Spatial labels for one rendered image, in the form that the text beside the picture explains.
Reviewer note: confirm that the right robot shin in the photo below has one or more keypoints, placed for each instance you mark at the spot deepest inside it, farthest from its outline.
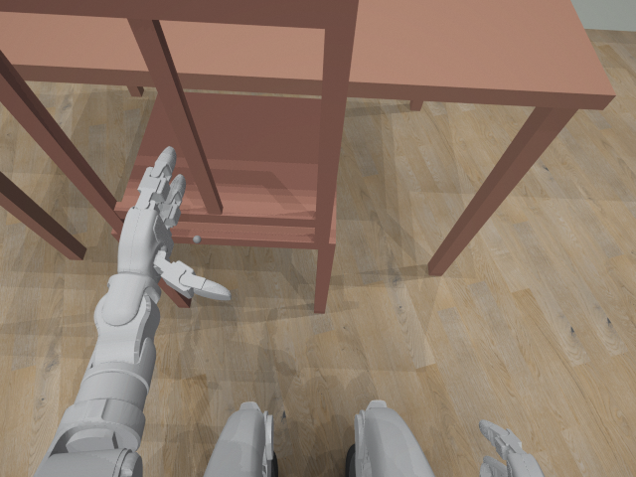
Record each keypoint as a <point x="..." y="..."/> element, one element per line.
<point x="365" y="470"/>

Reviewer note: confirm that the chair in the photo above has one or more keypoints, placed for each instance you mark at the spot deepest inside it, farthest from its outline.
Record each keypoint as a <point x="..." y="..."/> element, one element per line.
<point x="259" y="170"/>

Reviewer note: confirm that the right robot thigh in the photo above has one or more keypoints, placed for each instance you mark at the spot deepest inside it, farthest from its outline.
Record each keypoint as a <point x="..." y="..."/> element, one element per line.
<point x="383" y="437"/>

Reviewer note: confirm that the table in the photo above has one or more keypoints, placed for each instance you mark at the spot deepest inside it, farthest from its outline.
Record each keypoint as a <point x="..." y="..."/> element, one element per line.
<point x="504" y="52"/>

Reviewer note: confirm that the left robot upper arm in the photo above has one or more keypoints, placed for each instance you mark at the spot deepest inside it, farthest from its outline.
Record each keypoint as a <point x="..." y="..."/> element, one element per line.
<point x="120" y="462"/>

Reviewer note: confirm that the robot left hand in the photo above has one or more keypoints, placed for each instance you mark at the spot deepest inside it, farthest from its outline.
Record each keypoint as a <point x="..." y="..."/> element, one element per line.
<point x="146" y="229"/>

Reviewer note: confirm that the robot right hand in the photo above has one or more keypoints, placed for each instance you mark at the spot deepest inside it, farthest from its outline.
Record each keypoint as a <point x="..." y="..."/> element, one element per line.
<point x="509" y="447"/>

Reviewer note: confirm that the robot left forearm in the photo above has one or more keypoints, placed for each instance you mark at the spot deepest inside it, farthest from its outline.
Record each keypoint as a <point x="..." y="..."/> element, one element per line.
<point x="108" y="410"/>

